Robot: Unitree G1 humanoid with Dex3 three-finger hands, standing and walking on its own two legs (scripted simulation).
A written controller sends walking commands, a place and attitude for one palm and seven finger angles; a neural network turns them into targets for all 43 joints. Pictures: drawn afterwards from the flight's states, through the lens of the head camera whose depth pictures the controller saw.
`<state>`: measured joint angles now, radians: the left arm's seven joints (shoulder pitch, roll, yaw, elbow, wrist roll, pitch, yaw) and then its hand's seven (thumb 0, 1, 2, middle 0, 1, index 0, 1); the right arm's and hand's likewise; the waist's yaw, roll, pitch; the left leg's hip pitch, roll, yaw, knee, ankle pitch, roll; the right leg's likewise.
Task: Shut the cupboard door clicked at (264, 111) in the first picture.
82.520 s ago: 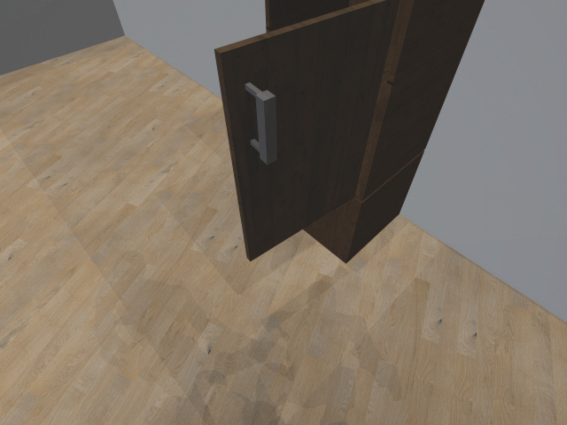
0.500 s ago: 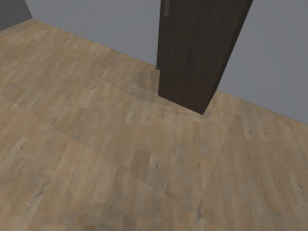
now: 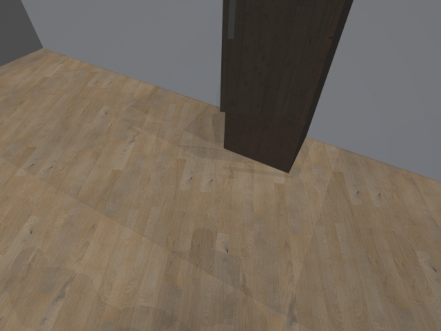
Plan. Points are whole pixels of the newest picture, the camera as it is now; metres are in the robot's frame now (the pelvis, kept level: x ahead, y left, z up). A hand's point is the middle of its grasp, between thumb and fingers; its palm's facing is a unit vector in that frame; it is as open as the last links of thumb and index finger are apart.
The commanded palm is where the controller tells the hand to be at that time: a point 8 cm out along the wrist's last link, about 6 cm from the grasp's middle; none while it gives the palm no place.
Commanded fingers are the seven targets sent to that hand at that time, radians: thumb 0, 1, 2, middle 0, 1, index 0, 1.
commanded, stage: let the arm hang, fingers relaxed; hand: left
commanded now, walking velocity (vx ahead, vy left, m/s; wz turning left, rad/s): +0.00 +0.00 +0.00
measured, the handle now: (232, 16) +1.15 +0.01 +0.11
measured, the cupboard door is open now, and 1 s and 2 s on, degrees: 20 20 20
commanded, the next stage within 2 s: look to check the result in 0.10 s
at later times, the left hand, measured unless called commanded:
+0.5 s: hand out of the picture +0.00 +0.18 -0.17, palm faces +0.02 -0.98 -0.22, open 7.4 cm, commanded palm none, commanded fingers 0.00 0.90 0.90 -0.20 -0.30 -0.20 -0.30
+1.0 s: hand out of the picture +0.05 +0.18 -0.18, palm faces -0.01 -0.98 -0.21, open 7.4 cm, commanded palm none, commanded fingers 0.00 0.90 0.90 -0.20 -0.30 -0.20 -0.30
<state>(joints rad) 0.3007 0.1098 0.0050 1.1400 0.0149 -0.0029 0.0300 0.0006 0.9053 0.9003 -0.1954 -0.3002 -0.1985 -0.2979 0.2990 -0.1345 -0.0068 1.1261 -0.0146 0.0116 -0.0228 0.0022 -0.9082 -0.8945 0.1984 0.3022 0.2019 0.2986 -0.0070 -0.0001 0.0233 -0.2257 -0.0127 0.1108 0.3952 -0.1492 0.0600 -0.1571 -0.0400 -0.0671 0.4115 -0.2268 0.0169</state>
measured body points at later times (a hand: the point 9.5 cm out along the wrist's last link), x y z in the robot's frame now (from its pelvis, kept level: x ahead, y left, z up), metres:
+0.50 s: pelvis +0.01 +0.00 +0.00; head +0.03 -0.01 +0.45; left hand +0.00 +0.23 -0.16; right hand +0.02 -0.23 -0.16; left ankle +0.05 +0.08 -0.74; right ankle +0.00 -0.13 -0.74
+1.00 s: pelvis +0.04 -0.01 +0.00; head +0.04 -0.01 +0.45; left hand +0.05 +0.23 -0.16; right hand +0.05 -0.26 -0.16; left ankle +0.05 +0.08 -0.74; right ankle +0.00 -0.13 -0.74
